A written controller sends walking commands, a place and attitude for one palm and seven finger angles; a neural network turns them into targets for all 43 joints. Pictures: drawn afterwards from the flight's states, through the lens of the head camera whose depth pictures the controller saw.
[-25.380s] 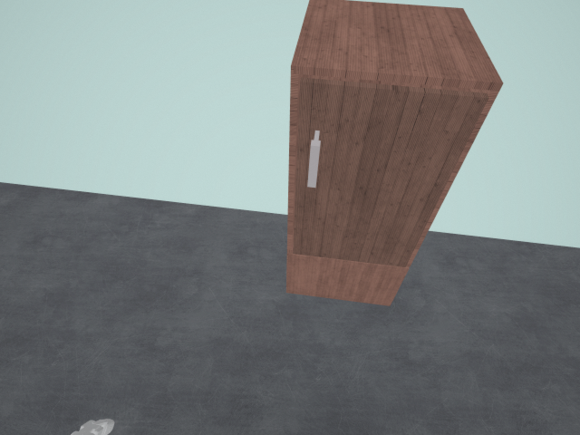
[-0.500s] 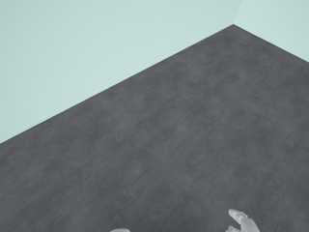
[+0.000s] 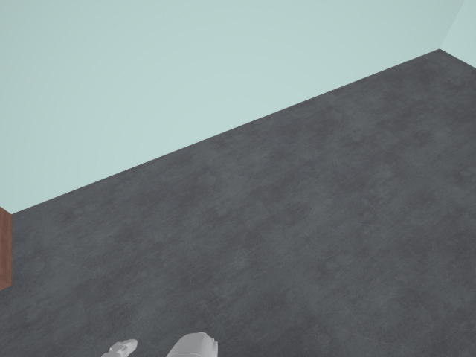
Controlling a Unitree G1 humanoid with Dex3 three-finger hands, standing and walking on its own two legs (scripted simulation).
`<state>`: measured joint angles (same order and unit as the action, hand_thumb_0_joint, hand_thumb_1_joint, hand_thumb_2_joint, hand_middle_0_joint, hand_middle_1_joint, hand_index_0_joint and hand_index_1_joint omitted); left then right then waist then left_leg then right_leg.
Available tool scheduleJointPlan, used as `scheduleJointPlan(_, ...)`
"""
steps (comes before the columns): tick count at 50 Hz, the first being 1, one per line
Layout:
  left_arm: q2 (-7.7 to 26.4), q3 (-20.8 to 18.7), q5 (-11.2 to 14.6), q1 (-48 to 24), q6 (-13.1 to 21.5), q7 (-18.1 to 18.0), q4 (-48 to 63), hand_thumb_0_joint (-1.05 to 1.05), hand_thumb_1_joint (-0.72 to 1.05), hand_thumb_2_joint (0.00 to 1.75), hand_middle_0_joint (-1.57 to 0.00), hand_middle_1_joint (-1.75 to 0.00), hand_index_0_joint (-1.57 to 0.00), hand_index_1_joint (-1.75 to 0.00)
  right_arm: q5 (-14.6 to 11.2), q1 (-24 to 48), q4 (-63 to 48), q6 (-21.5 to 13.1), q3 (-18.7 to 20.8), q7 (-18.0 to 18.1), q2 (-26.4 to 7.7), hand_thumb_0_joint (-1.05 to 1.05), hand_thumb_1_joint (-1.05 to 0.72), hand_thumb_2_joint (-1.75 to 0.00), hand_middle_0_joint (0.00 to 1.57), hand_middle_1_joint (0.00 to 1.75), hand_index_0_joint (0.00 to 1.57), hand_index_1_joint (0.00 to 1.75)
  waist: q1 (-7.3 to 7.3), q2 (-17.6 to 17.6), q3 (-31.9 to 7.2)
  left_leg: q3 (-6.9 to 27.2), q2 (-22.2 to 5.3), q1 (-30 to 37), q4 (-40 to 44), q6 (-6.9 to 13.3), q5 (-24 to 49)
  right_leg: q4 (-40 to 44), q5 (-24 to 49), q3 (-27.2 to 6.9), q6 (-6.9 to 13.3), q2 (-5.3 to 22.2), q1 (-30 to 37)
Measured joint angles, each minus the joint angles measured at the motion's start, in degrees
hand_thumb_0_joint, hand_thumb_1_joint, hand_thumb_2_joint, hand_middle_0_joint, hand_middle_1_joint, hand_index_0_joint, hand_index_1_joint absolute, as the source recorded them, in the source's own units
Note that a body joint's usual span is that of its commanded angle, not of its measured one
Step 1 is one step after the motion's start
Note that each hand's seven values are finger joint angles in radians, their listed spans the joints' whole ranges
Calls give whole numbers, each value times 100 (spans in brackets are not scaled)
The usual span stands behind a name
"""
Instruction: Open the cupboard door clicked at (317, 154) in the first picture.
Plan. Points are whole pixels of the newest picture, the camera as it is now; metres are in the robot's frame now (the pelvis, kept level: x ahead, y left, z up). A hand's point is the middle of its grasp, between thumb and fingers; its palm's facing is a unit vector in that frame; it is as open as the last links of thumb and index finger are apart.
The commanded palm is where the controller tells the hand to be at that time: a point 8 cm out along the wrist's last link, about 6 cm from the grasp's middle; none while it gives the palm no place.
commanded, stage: turn to face it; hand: left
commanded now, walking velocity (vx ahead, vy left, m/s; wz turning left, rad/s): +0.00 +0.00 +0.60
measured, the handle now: out of the picture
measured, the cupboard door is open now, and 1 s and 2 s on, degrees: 45 45 45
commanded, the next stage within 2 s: take the last steps up to it in 1.82 s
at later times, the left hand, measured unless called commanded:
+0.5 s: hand out of the picture +0.02 +0.23 -0.16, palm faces +0.32 -0.90 -0.30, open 7.4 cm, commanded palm none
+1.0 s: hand out of the picture -0.06 +0.16 -0.18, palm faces +0.63 -0.74 -0.25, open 7.3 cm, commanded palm none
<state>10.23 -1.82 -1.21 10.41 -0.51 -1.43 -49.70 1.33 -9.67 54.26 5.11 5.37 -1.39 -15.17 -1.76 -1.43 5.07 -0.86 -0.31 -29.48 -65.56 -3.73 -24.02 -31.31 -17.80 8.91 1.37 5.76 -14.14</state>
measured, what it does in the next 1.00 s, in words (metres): steps on the spot, turning left: left foot, then right foot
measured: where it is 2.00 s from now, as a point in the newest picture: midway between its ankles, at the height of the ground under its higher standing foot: outside the picture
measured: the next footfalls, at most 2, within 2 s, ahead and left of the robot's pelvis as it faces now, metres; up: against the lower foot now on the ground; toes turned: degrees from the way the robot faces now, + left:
left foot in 0.22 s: +0.03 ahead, +0.14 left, +0.00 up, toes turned +15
right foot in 0.58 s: +0.09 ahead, -0.11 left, +0.00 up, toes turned +16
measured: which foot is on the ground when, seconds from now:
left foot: up 0.00-0.20, down 0.22-0.58, up 0.60-1.00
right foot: down 0.00-0.22, up 0.24-0.56, down 0.58-1.00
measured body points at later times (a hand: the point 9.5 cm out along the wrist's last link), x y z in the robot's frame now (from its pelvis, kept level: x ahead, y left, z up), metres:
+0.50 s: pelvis +0.01 +0.00 -0.01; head +0.07 +0.00 +0.44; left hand +0.00 +0.28 -0.14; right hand +0.18 -0.22 -0.15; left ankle -0.01 +0.13 -0.74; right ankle +0.04 -0.13 -0.70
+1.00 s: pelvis +0.04 -0.02 -0.01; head +0.08 +0.01 +0.43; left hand -0.09 +0.20 -0.16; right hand +0.29 -0.15 -0.15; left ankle -0.03 +0.07 -0.74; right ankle +0.05 -0.12 -0.74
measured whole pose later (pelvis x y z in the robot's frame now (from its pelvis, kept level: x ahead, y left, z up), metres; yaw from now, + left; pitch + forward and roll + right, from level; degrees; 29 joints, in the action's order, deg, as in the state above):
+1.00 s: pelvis +0.04 -0.02 -0.01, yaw +37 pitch +1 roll +2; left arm 12.5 -3.5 -1.2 15.6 -0.5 -0.9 -52.3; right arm 1.1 -4.1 52.2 3.8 3.7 -1.8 -12.9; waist 1.5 2.5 6.3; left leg -6.3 -0.5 -18.0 -36.0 -1.6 -19.6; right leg -36.8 -24.0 19.0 0.1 9.6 -12.0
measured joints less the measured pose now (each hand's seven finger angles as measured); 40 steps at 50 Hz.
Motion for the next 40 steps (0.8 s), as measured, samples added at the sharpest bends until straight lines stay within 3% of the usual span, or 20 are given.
scheduleJointPlan(3, -37, 18, -5, 67, 15, 7, -55, 0, 90, 90, -20, -30, -20, -30, -17, 41, 6, -4, -39, -19, 65, 1, -91, -90, 19, 30, 19, 30, 27, 137, 32, -147, -84, 249, 681, -44, -68, 139, 25, 230, 5, 103, 135)
scheduleJointPlan(8, 28, -39, -27, 187, 30, 33, -139, 0, 90, 90, -20, -30, -21, -30, -46, 236, -27, -45, -109, -26, 169, 0, -91, -90, 19, 30, 19, 30, 196, 305, 116, -370, -108, 757, 1991, 31, -170, -79, -151, 608, -52, 260, 154)
scheduleJointPlan(11, 154, -130, 1, 344, -18, 59, -205, 0, 90, 90, -20, -30, -21, -30, -36, 304, -168, -152, -149, -40, 193, 0, -91, -90, 19, 30, 19, 30, 240, 373, 62, -473, -72, 1221, 3099, 175, 541, -585, -444, 807, -154, 393, -4)
scheduleJointPlan(12, 207, -159, 20, 375, -66, 74, -234, 0, 90, 90, -20, -30, -21, -30, -16, 311, -231, -212, -137, -40, 188, 0, -91, -90, 19, 30, 19, 30, 207, 363, 20, -433, -73, 1166, 3187, 387, 991, -1001, -735, 743, -270, 402, -183)
scheduleJointPlan(13, 285, -187, 21, 350, -150, 70, -275, 0, 90, 90, -20, -30, -21, -30, 1, 340, -260, -254, -140, -24, 219, 0, -91, -90, 19, 30, 19, 30, 213, 428, 38, -397, -24, 1053, 2984, 489, 936, -1513, -1111, 461, -352, 375, -405)
scheduleJointPlan(15, 395, -248, 7, 280, -293, 44, -361, 0, 90, 90, -20, -30, -20, -30, 24, 332, -305, -300, -180, 27, 266, 0, -91, -90, 19, 30, 20, 30, 247, 487, 27, -318, 32, 985, 2857, 524, 658, -2440, -1355, -80, -445, 210, -852)
scheduleJointPlan(17, 444, -289, 1, 202, -342, 57, -406, 0, 91, 90, -20, -30, -20, -30, 36, 290, -322, -305, -207, 88, 280, 0, -91, -90, 20, 30, 20, 30, 261, 456, -9, -212, 70, 1021, 3042, 486, 661, -2997, -1098, -406, -505, 86, -1195)
scheduleJointPlan(20, 458, -293, 5, 121, -309, 92, -343, 0, 91, 90, -20, -30, -20, -30, 42, 246, -295, -307, -236, 127, 262, 0, -91, -90, 20, 30, 20, 30, 286, 342, -26, -65, 101, 1123, 3410, 435, 901, -3051, -752, -656, -562, -9, -1416)
scheduleJointPlan(24, 426, -263, 29, 34, -256, 94, -189, 0, 91, 90, -20, -30, -20, -30, 54, 176, -265, -287, -229, 118, 235, 0, -90, -89, 20, 30, 20, 30, 236, 154, -33, 181, 94, 1150, 3601, 364, 1037, -2191, -718, -745, -573, -146, -1227)
scheduleJointPlan(28, 369, -209, 51, -14, -138, 97, -14, 0, 91, 90, -20, -30, -20, -30, 37, 84, -243, -201, -171, 101, 194, 0, -90, -89, 20, 30, 20, 30, 170, 5, -71, 481, 127, 966, 3329, 194, 934, -657, -253, -657, -514, -329, -571)
scheduleJointPlan(29, 335, -197, 30, -6, -75, 87, 20, 0, 91, 90, -20, -30, -20, -30, 12, 60, -240, -178, -141, 94, 162, 0, -90, -89, 20, 30, 20, 30, 176, -48, -91, 537, 130, 846, 3103, 216, 793, -388, -120, -597, -385, -349, -458)
scheduleJointPlan(32, 152, -97, -2, -9, 7, 41, 45, 0, 91, 90, -20, -30, -20, -30, 1, 96, -129, -83, -39, 80, 44, 0, -90, -90, 20, 30, 20, 30, 161, -176, -1, 499, 218, 292, 1330, 201, -287, -503, -220, -325, 1, -287, -360)
scheduleJointPlan(35, 8, -36, 9, 87, 4, 4, 5, 0, 91, 90, -20, -30, -20, -30, 7, 138, -57, -29, -7, 37, -1, 0, -91, -90, 20, 30, 20, 30, 119, -126, 32, 232, 145, -48, 42, 92, -102, -188, -145, -109, 71, -167, -78)
scheduleJointPlan(40, -103, 11, 8, 224, 28, -4, -81, 0, 91, 90, -20, -30, -20, -30, -10, 202, -24, 3, -38, -16, 66, 0, -91, -90, 19, 30, 19, 30, 94, 84, 45, -32, -54, 80, 335, -31, 49, 198, -54, 290, 70, 15, 241)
